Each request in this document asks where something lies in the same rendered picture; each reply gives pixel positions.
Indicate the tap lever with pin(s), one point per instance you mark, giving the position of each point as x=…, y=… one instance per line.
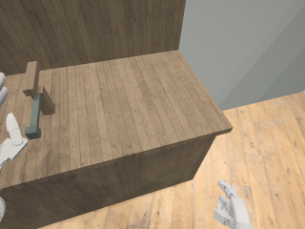
x=33, y=131

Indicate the left robot hand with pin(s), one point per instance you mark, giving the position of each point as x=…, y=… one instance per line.
x=12, y=146

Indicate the counter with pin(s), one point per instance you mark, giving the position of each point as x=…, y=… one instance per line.
x=122, y=112

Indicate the right robot hand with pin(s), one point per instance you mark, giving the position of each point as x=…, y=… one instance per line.
x=235, y=211

